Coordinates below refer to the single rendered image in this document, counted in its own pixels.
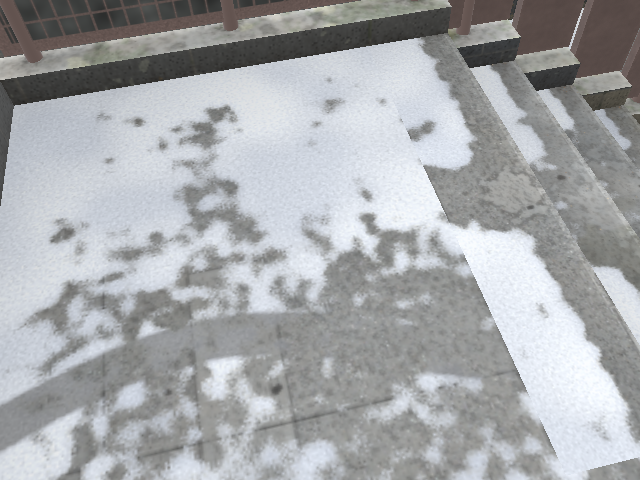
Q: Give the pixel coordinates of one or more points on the stairs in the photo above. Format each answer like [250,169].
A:
[588,163]

